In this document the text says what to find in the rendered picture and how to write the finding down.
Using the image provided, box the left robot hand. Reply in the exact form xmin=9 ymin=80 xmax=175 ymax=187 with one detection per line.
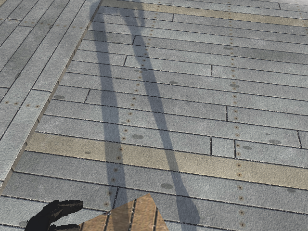
xmin=24 ymin=199 xmax=84 ymax=231

